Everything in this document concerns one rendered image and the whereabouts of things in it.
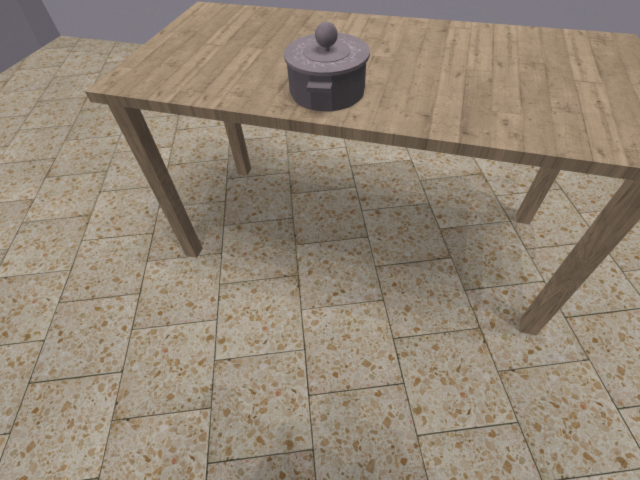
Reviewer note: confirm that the lid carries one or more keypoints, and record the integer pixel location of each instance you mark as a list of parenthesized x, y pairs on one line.
[(347, 54)]

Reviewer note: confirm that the pot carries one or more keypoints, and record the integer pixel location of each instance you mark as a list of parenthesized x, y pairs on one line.
[(327, 93)]

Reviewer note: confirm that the knob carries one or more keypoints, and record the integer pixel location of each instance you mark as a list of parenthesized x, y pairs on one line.
[(326, 34)]

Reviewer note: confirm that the table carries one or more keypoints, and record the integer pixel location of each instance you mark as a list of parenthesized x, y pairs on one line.
[(558, 99)]

